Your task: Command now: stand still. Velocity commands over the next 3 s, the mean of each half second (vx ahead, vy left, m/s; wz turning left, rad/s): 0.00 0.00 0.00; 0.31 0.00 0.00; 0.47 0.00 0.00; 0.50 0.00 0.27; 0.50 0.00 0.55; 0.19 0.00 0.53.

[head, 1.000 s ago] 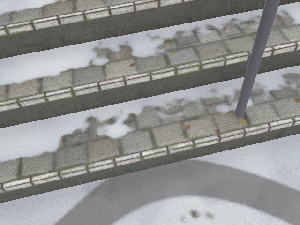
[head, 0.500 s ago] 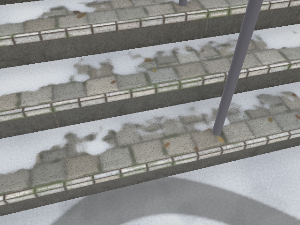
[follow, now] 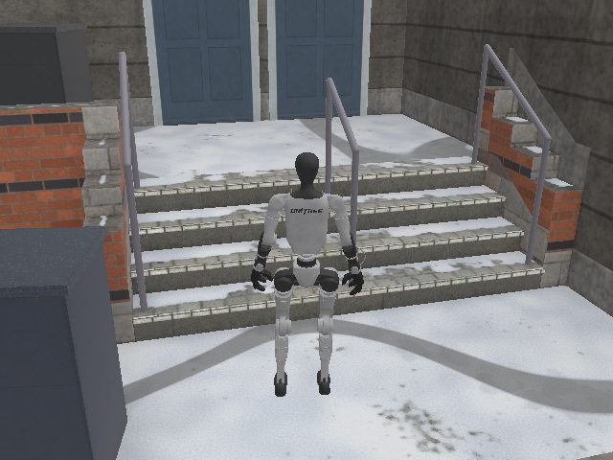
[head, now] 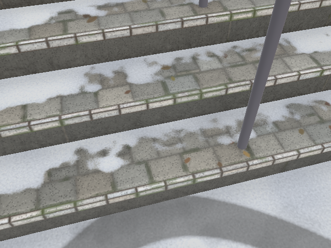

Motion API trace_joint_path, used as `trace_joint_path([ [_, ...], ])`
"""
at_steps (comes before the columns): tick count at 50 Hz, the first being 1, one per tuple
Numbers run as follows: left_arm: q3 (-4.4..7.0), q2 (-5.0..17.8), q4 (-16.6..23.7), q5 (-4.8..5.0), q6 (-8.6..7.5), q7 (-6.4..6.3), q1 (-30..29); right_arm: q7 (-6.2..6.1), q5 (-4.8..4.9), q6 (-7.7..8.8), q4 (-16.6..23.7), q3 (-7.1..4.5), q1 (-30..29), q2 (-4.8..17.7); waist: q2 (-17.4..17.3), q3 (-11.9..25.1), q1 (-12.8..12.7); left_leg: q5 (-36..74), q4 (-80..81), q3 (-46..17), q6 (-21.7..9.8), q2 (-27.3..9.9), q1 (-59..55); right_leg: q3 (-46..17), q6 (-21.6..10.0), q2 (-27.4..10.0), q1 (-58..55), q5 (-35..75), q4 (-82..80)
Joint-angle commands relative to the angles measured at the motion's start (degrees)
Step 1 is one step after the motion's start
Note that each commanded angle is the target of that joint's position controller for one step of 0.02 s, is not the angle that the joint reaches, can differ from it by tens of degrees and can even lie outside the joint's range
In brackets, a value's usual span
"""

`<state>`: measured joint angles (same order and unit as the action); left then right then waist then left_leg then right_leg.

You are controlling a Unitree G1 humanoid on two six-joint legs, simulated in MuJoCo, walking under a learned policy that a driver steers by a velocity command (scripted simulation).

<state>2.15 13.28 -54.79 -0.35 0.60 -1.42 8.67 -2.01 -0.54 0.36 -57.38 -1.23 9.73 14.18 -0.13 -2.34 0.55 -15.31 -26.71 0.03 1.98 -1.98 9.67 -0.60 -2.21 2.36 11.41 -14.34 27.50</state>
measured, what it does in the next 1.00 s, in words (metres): walks ahead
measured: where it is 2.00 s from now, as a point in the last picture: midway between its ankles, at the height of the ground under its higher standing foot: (174, 224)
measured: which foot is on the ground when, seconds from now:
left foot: down 0.00-1.00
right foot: down 0.00-0.72, up 0.74-1.00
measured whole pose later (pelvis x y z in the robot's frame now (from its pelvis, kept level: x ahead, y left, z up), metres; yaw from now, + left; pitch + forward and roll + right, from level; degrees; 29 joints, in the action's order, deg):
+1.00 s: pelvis +0.13 +0.03 +0.00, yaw +1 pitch +2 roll -1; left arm 2.7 15.4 -55.2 1.3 -5.1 1.0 2.1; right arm -0.8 -0.2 5.1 -61.4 -0.8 28.1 11.1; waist 1.7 0.2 4.3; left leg -16.4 -10.4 2.0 -2.4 1.2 -4.0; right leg 0.8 -0.9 -4.8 36.5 -3.8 42.9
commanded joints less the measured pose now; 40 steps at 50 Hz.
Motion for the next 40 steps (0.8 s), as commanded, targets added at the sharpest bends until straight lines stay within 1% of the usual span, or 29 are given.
trace_joint_path([
  [1,1.14,6.5,1.4,0.06,-0.69,-0.17,-1.1,-0.33,0.01,0.51,1.4,-1.12,0.1,6.3,0.1,2.0,0.0,6.8,4.0,-0.8,-1.0,-1.0,1.7,-4.5,-1.3,-4.2,-1.5,8.5,-5.4],
  [12,0.64,6.3,-2.3,0.20,-0.72,-0.12,-1.0,-0.69,0.07,0.49,-1.0,-0.83,1.9,6.0,0.3,1.7,-0.2,6.8,4.2,-0.6,-0.9,-0.8,1.8,-4.1,-1.4,-4.0,-1.3,8.3,-6.1],
  [24,0.21,6.1,-4.6,0.30,-0.71,-0.11,-0.3,-0.86,0.12,0.52,-2.6,-0.51,4.0,5.2,0.2,1.4,-0.4,6.8,4.3,-0.4,-0.9,-0.6,2.1,-3.8,-1.5,-3.9,-1.2,8.4,-6.4],
  [25,0.17,5.9,-5.2,0.32,-0.64,-0.18,0.6,-0.90,0.18,0.45,-3.2,-0.40,5.3,4.6,0.7,2.7,-0.4,1.9,3.8,0.6,-1.0,0.3,1.7,-3.7,-1.7,-3.5,-1.6,1.6,-7.0],
  [26,-0.07,5.6,-7.0,-0.98,-0.38,-0.21,4.3,0.02,-1.29,-0.40,-3.8,0.33,6.8,2.3,1.5,2.5,-1.1,-4.6,3.4,-1.3,-2.4,-1.0,2.2,-7.6,-2.8,-6.2,-1.4,-9.0,-9.8],
  [27,0.64,7.3,-7.4,-0.93,0.00,-0.18,4.8,0.51,-1.54,-0.75,-3.0,0.21,5.7,2.4,3.4,0.0,-1.3,-11.8,0.4,0.3,-3.2,1.1,4.8,-9.5,-4.1,-6.5,-0.1,-20.4,-11.3],
  [28,1.22,8.9,-7.4,-0.94,0.30,-0.06,5.6,0.94,-1.81,-0.88,-2.0,0.03,4.2,3.1,5.2,-2.5,-1.9,-15.3,-2.9,1.4,-3.8,2.3,9.2,-12.9,-5.6,-8.4,0.5,-28.8,-13.8],
  [29,1.74,10.1,-7.6,-0.90,0.42,0.05,7.0,1.34,-2.02,-0.77,-1.0,0.08,3.1,2.8,7.5,-4.1,-2.6,-14.8,-6.9,3.1,-4.0,3.1,12.5,-17.5,-7.5,-11.6,0.2,-33.9,-16.6],
  [30,2.05,10.4,-7.8,-0.86,0.38,0.14,7.9,1.62,-2.17,-0.40,-0.4,0.32,2.9,2.0,9.1,-5.2,-2.8,-12.3,-10.0,3.7,-4.5,2.6,13.3,-21.5,-9.4,-14.8,1.1,-35.4,-18.7],
  [31,2.00,9.5,-7.8,-0.81,0.18,0.33,7.9,1.86,-1.95,0.16,0.1,0.35,2.8,1.7,9.1,-5.5,-2.5,-10.4,-11.7,3.0,-5.0,1.5,12.4,-23.1,-10.3,-16.4,2.9,-33.6,-19.9],
  [32,2.00,9.1,-7.5,-0.88,-0.10,0.49,6.7,2.08,-1.73,0.78,0.0,0.29,4.0,1.5,8.4,-5.0,-1.4,-10.0,-11.2,2.6,-5.6,1.0,10.6,-22.4,-10.3,-16.4,3.7,-30.8,-19.6],
  [33,2.07,9.0,-6.9,-0.69,-0.34,0.57,4.7,2.27,-1.54,1.38,-0.5,0.28,6.3,1.2,7.5,-4.4,0.3,-9.2,-7.4,3.0,-6.3,1.2,6.8,-20.0,-9.7,-15.3,5.4,-28.5,-18.4],
  [34,2.64,11.0,-3.6,3.28,-1.57,-0.18,-1.4,0.99,2.48,3.01,-2.1,-0.95,8.9,3.9,6.1,-5.1,2.9,-7.2,-4.3,1.6,-7.2,0.6,1.9,-17.7,-8.3,-13.8,10.3,-24.6,-15.4],
  [35,2.17,9.8,-2.4,3.87,-2.41,-0.20,-4.2,0.54,2.46,3.86,-3.4,-0.95,12.6,3.9,3.8,-4.2,4.9,-7.4,1.7,0.5,-8.1,0.4,-3.9,-13.3,-6.6,-10.8,13.9,-21.2,-11.1],
  [36,1.33,6.5,-1.5,3.10,-3.32,0.15,-5.7,0.24,1.76,4.24,-5.1,-1.45,18.8,5.1,-2.5,-2.2,6.5,-10.0,7.0,-8.0,-9.3,-5.4,-12.1,-7.1,-4.0,-6.3,20.6,-15.4,0.8],
  [37,0.62,3.1,0.1,2.46,-4.46,0.41,-6.3,0.56,1.59,4.61,-6.3,-2.87,25.3,10.1,-14.8,-0.3,7.9,-22.2,16.9,-26.6,-14.1,-15.5,-18.3,2.7,-0.7,0.4,30.1,-12.0,17.4],
  [38,1.07,5.1,1.0,2.34,-5.45,0.53,-6.6,0.90,0.84,5.33,-6.2,-2.93,24.6,11.0,-14.7,-2.9,6.6,-27.3,20.8,-38.8,-18.3,-21.9,-15.4,-0.5,-0.8,-1.2,35.6,-17.0,28.4],
  [39,1.31,6.2,0.5,2.80,-6.14,1.04,-4.8,0.99,0.73,6.13,-4.5,-2.07,19.9,7.7,-8.6,-5.9,3.7,-25.2,20.5,-35.8,-17.7,-21.0,-14.1,-3.3,-1.5,-4.6,38.5,-12.3,34.3],
  [40,1.34,6.2,-0.7,2.87,-6.53,1.55,-2.3,1.35,0.89,6.70,-3.3,-1.64,17.2,5.9,-6.6,-5.6,2.1,-19.0,20.1,-29.4,-15.5,-17.8,-14.3,-3.2,-2.0,-6.0,39.0,-7.3,35.9],
])
Next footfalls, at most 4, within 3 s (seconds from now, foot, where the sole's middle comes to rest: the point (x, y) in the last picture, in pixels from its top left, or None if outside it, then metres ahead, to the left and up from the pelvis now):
1.16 right None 0.41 -0.11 -0.78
1.62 left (152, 236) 0.56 0.09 -0.78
2.10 right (191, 151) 0.86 -0.08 -0.60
2.72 left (100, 92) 1.05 0.30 -0.43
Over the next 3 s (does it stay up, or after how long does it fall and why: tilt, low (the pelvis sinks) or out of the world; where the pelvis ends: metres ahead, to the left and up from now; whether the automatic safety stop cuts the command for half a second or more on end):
stays up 1.00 0.17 0.32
